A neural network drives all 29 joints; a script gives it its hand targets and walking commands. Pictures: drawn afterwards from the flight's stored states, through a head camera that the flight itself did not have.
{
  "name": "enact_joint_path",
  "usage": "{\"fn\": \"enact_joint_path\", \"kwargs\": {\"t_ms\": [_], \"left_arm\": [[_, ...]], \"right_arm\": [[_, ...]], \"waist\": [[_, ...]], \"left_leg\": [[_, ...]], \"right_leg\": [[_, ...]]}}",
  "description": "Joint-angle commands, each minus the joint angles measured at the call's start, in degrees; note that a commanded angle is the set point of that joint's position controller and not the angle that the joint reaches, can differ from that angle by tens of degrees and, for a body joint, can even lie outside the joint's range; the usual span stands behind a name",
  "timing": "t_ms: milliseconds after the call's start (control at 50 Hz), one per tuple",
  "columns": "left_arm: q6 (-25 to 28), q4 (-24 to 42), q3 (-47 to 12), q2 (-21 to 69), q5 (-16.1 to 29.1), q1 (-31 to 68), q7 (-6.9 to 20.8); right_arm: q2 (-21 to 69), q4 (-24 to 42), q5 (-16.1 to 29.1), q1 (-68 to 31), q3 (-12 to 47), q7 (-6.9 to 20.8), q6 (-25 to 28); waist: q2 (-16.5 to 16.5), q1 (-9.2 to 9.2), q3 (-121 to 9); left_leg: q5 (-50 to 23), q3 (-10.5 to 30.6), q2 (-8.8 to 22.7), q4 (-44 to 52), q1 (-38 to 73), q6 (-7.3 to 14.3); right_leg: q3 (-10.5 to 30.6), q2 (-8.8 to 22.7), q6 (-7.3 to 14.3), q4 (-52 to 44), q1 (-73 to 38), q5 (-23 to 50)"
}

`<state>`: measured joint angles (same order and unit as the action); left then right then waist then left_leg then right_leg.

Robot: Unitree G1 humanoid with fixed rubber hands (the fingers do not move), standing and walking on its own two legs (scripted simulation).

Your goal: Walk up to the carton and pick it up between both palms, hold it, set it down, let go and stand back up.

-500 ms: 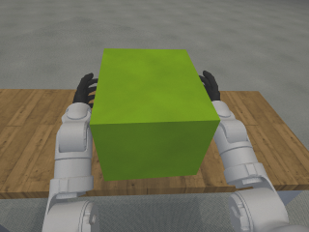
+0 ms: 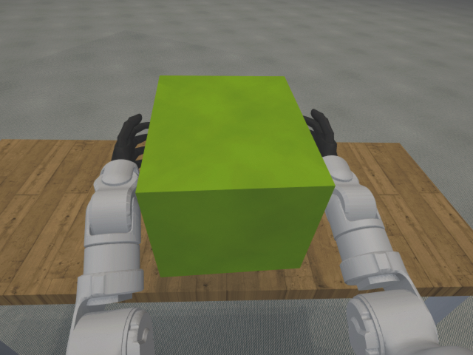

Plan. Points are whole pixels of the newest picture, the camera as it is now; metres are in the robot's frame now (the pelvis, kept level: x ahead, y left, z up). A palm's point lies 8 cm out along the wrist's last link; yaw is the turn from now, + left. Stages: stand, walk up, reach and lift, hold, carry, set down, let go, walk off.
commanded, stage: set down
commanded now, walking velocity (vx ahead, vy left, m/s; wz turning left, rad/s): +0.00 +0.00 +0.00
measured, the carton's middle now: (227, 168) +0.36 +0.01 +0.17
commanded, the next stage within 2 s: none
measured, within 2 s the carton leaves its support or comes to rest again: neither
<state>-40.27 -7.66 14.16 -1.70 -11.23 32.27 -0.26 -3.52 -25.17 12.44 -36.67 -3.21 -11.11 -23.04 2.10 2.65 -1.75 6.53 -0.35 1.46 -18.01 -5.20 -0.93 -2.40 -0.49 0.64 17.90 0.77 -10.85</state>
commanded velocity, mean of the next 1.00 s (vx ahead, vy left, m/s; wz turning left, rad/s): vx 0.00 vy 0.00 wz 0.00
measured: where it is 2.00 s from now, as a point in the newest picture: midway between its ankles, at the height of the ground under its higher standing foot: outside the picture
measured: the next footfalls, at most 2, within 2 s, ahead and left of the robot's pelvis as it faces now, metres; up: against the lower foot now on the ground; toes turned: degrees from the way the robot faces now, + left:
none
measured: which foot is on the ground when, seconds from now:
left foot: down 0.00-1.00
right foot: down 0.00-1.00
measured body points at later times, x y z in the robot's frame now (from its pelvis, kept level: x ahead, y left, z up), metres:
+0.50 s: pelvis +0.02 -0.01 +0.00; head +0.01 +0.01 +0.45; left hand +0.39 +0.17 +0.14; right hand +0.40 -0.15 +0.13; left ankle +0.04 +0.13 -0.75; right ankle +0.00 -0.11 -0.75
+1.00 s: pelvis +0.03 -0.02 +0.00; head +0.02 -0.01 +0.45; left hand +0.39 +0.18 +0.12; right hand +0.42 -0.14 +0.12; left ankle +0.04 +0.13 -0.75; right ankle +0.00 -0.11 -0.75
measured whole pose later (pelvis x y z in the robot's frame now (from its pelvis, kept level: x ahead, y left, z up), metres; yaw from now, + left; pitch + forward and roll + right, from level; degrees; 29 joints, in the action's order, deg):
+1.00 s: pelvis +0.03 -0.02 +0.00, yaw +1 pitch -2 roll +0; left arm -22.9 -13.2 15.6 2.5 -13.9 26.3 -1.5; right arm -2.5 -36.3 3.6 -33.0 -3.4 -6.5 -2.3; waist 2.1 -1.3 0.5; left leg 7.6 1.2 2.3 -17.4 -7.9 -2.6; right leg -3.8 -1.5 2.1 17.3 3.1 -12.4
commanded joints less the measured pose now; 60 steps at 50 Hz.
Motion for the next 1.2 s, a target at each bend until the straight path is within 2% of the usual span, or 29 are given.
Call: {"fn": "enact_joint_path", "kwargs": {"t_ms": [0, 60, 80, 140, 180, 240, 280, 320, 380, 420, 500, 540, 620, 640, 700, 840, 880, 920, 940, 960, 1000, 1080, 1140, 1180], "left_arm": [[5.5, 7.6, -25.5, 34.0, 5.8, 46.3, 9.6], [7.5, 2.5, -22.3, 33.2, 3.6, 44.6, 10.7], [8.4, 1.7, -21.9, 33.3, 2.9, 43.1, 11.0], [10.9, 1.3, -20.9, 32.3, 1.6, 40.1, 11.4], [12.2, 0.3, -20.7, 32.1, 1.1, 38.0, 11.3], [13.5, -0.1, -21.3, 32.3, 0.8, 37.1, 10.9], [14.5, 0.6, -22.7, 32.5, 1.2, 37.4, 10.1], [16.0, 3.8, -25.7, 33.2, 2.8, 38.0, 8.9], [18.0, 5.2, -29.0, 34.9, 4.3, 37.5, 6.8], [18.5, 5.8, -29.6, 34.8, 4.5, 37.2, 6.1], [18.5, 7.8, -30.2, 34.1, 4.6, 35.6, 5.4], [18.6, 8.6, -30.2, 34.1, 4.4, 34.2, 5.3], [18.4, 9.8, -29.6, 34.1, 3.8, 31.2, 5.5], [18.2, 9.5, -29.1, 33.8, 3.5, 29.8, 5.8], [17.9, 9.5, -27.2, 32.9, 2.5, 29.3, 6.7], [19.3, 8.2, -26.0, 33.9, 2.0, 31.5, 6.7], [20.0, 6.4, -25.6, 34.5, 2.0, 32.9, 6.2], [20.7, 4.6, -25.6, 34.9, 2.2, 33.9, 5.6], [21.0, 3.5, -25.0, 35.1, 2.0, 33.7, 5.4], [21.4, 2.6, -24.9, 35.0, 2.0, 34.8, 5.1], [22.4, 1.1, -24.8, 35.8, 2.3, 36.2, 4.3], [23.9, -5.3, -22.0, 35.9, 1.4, 38.6, 3.1], [25.1, -9.7, -19.3, 35.5, 0.5, 39.5, 2.6], [26.4, -11.6, -17.9, 35.8, 0.2, 41.5, 2.0]], "right_arm": [[35.8, 17.0, 2.1, -51.6, 23.7, 6.6, 6.4], [33.6, 13.2, -2.5, -51.2, 18.7, 7.7, 10.0], [33.5, 12.6, -4.1, -50.4, 18.1, 8.0, 11.6], [31.9, 10.3, -7.1, -47.5, 16.5, 8.8, 15.7], [30.7, 9.4, -8.1, -46.3, 16.1, 9.2, 18.1], [28.5, 8.8, -9.6, -46.0, 14.9, 9.5, 21.4], [28.1, 10.3, -9.7, -47.0, 15.6, 9.8, 23.5], [28.1, 12.6, -8.9, -48.0, 17.3, 9.8, 25.6], [28.4, 14.8, -7.7, -49.0, 19.8, 9.8, 27.6], [29.0, 14.7, -7.1, -48.6, 21.1, 9.7, 27.7], [29.9, 14.4, -5.6, -46.6, 23.7, 9.5, 26.8], [30.3, 14.9, -4.8, -45.5, 25.3, 9.4, 26.6], [29.9, 14.2, -3.8, -42.8, 26.7, 9.0, 25.9], [30.3, 14.3, -3.6, -42.6, 27.1, 8.9, 25.8], [29.5, 11.4, -4.1, -39.7, 26.0, 8.6, 24.6], [28.6, 9.6, -6.7, -40.4, 22.1, 9.5, 25.6], [28.7, 8.6, -7.5, -41.8, 20.5, 10.2, 25.9], [28.5, 7.1, -8.6, -42.6, 18.6, 10.8, 26.5], [28.7, 7.1, -8.9, -43.1, 18.2, 11.1, 26.8], [28.0, 5.8, -9.5, -43.8, 17.0, 11.4, 27.2], [28.0, 5.3, -9.9, -45.7, 15.8, 12.1, 28.0], [26.9, -1.7, -12.4, -46.4, 11.0, 14.0, 28.5], [26.7, -5.8, -13.6, -47.9, 9.0, 15.3, 29.4], [27.2, -8.1, -14.5, -49.5, 7.5, 16.0, 30.0]], "waist": [[-4.4, -0.29, -22.2], [-3.2, -0.90, -18.5], [-2.2, -1.07, -18.3], [-1.9, -1.06, -18.7], [-1.2, -1.23, -18.0], [-2.5, -0.58, -16.9], [-2.4, -1.21, -18.9], [-3.1, -1.10, -24.0], [-4.4, -1.95, -29.2], [-3.3, -2.35, -29.7], [-3.2, -3.36, -32.3], [-2.8, -4.20, -34.3], [-3.1, -3.76, -34.9], [-2.4, -4.42, -34.5], [-2.2, -3.37, -31.0], [-2.6, -2.41, -30.6], [-2.7, -3.17, -30.2], [-2.5, -3.03, -30.3], [-3.0, -3.67, -30.5], [-2.7, -3.15, -30.2], [-3.5, -3.66, -31.7], [-4.0, -4.29, -29.8], [-3.1, -6.08, -30.1], [-3.3, -6.60, -31.3]], "left_leg": [[-5.5, -0.4, -3.3, 1.8, 13.3, 0.6], [-0.3, -1.4, -2.9, 3.1, 11.7, 1.1], [-0.2, -1.8, -2.7, 3.3, 12.0, 1.1], [-4.9, -2.5, -2.7, 2.5, 13.5, 0.5], [-7.8, -2.6, -2.5, 1.8, 13.9, 0.3], [-8.7, -3.1, -2.3, 1.5, 14.2, -0.2], [-10.0, -3.3, -2.3, 1.0, 14.2, -0.4], [-14.9, -2.8, -2.2, -0.7, 15.6, -1.0], [-20.9, -2.1, -1.9, -2.7, 17.7, -2.0], [-19.8, -1.9, -2.2, -2.7, 16.6, -1.6], [-21.4, -1.6, -2.6, -3.0, 15.9, -1.6], [-24.1, -1.4, -2.8, -3.5, 14.6, -1.6], [-26.5, -0.7, -2.7, -3.7, 13.9, -1.5], [-26.5, -0.7, -2.6, -3.6, 13.4, -1.2], [-23.8, -0.5, -2.8, -2.6, 11.6, -0.7], [-23.1, -0.6, -2.3, -2.3, 12.0, -0.5], [-21.1, -0.7, -2.3, -1.9, 11.7, -0.5], [-20.0, -1.2, -2.4, -1.6, 11.9, -0.9], [-19.6, -1.2, -2.3, -1.6, 12.2, -1.1], [-19.7, -1.4, -2.2, -1.5, 12.4, -1.1], [-19.2, -1.5, -1.9, -1.8, 12.7, -1.1], [-14.6, -2.2, -1.3, -0.2, 12.1, -0.8], [-13.6, -2.8, -0.9, 0.2, 11.4, -0.5], [-13.3, -3.2, -0.9, 0.6, 11.0, -0.5]], "right_leg": [[-1.0, -1.9, -3.6, -4.5, 3.8, 5.6], [-1.3, -1.2, -3.5, -5.0, 4.6, -0.6], [-1.8, -1.0, -3.4, -4.8, 3.9, -0.8], [-2.4, -1.2, -3.4, -4.3, 2.1, 3.0], [-2.9, -1.4, -3.5, -4.1, 1.8, 5.4], [-3.4, -1.1, -3.3, -4.2, 2.3, 5.3], [-3.9, -1.2, -3.4, -4.0, 2.1, 6.2], [-4.1, -1.5, -3.2, -3.1, 0.8, 10.5], [-4.1, -2.0, -3.0, -2.4, 1.3, 14.7], [-3.8, -1.6, -3.4, -2.2, 0.6, 16.9], [-2.7, -1.1, -3.6, -0.8, -2.0, 24.6], [-2.1, -0.7, -4.0, 0.6, -4.7, 31.1], [-0.9, -0.6, -4.3, 1.3, -6.9, 37.5], [-0.8, -0.3, -4.6, 1.6, -7.9, 39.3], [-0.3, 0.3, -5.0, 1.6, -8.5, 40.2], [-0.8, -0.2, -4.5, 0.8, -5.4, 35.7], [-1.2, -0.4, -4.5, 0.3, -3.5, 31.8], [-1.9, -0.7, -4.2, 0.0, -1.4, 28.0], [-2.0, -0.7, -4.0, -0.4, -0.9, 27.0], [-2.3, -0.9, -3.9, -0.7, 0.4, 25.4], [-2.3, -1.0, -3.4, -0.9, 1.3, 23.0], [-2.5, -0.9, -2.6, -2.6, 5.0, 14.1], [-2.2, -0.9, -2.1, -2.8, 5.8, 12.5], [-2.0, -0.8, -2.1, -3.0, 6.0, 11.8]]}}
